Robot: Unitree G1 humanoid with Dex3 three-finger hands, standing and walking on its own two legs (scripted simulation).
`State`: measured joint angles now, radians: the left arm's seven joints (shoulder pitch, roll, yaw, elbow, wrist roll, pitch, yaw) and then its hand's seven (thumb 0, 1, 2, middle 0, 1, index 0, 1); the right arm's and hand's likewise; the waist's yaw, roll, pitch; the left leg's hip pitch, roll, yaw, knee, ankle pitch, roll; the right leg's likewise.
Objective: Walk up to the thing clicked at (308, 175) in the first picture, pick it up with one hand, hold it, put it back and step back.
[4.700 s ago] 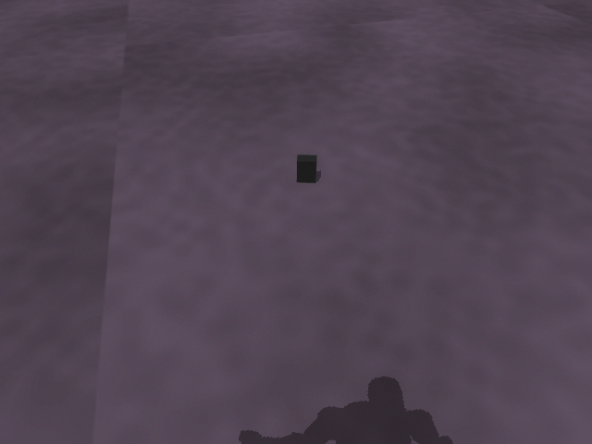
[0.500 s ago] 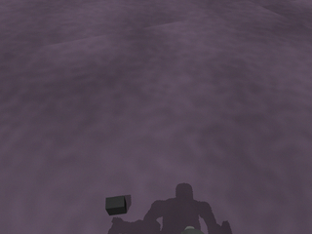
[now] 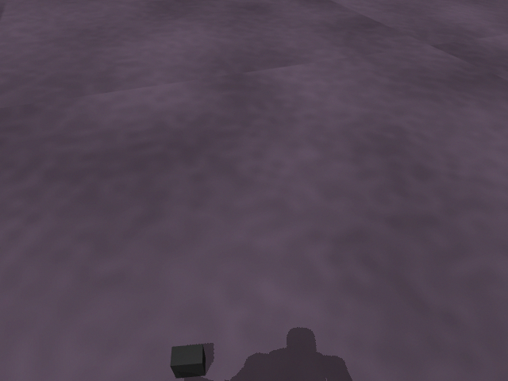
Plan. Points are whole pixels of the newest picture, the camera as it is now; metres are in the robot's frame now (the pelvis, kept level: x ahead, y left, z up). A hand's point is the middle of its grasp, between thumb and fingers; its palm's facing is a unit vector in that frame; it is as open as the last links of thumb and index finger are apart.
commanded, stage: walk up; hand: left
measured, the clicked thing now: (189, 361) +0.37 +0.22 -0.69
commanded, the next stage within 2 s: stand in 1.78 s
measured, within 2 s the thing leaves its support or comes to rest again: neither
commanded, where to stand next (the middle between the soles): +0.08 -0.02 m, yaw +0 degrees
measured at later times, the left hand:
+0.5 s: hand out of the picture +0.11 +0.25 -0.14, palm faces -0.02 -0.93 -0.37, open 7.4 cm
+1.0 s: hand out of the picture +0.14 +0.23 -0.14, palm faces -0.06 -0.93 -0.35, open 7.4 cm
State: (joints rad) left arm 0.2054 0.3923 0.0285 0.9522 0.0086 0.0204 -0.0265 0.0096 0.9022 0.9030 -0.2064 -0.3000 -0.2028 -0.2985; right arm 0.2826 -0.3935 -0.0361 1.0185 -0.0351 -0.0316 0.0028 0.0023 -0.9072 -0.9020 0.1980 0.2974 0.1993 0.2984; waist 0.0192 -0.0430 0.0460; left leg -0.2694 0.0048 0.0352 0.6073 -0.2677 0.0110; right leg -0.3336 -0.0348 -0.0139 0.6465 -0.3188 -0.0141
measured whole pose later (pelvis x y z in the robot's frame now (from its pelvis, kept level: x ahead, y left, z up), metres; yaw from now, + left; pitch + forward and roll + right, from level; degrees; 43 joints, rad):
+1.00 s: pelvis +0.05 -0.02 +0.01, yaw -1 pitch -3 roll +1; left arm 0.11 0.36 0.00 1.07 0.00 -0.01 -0.01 0.01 0.90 0.90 -0.21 -0.30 -0.20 -0.30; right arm 0.13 -0.38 -0.02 1.08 -0.01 -0.01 0.00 0.00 -0.91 -0.90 0.20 0.30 0.20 0.30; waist -0.01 0.00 0.07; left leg -0.16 0.04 0.04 0.53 -0.31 -0.02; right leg -0.16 -0.02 0.01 0.55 -0.33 0.01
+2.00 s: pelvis +0.04 -0.01 +0.02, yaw -2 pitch -3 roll +0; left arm 0.06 0.35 -0.01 1.11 0.00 -0.01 0.00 0.01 0.90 0.90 -0.21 -0.30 -0.20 -0.30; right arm 0.06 -0.35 -0.01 1.11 0.00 0.00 0.00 0.00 -0.91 -0.90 0.20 0.30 0.20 0.30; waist -0.01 0.00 0.09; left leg -0.10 0.04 0.07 0.35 -0.20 -0.02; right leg -0.10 -0.02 0.02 0.35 -0.20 0.02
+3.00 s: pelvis +0.03 -0.01 +0.02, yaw -1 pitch -2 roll +0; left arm 0.12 0.36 -0.01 1.13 0.01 -0.01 -0.01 0.01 0.90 0.90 -0.21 -0.30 -0.20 -0.30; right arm 0.10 -0.34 -0.01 1.15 -0.01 -0.01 0.01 0.00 -0.91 -0.90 0.20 0.30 0.20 0.30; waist 0.00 -0.01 0.04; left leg -0.12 0.03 0.05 0.32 -0.16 -0.01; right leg -0.11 -0.03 0.01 0.32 -0.17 0.03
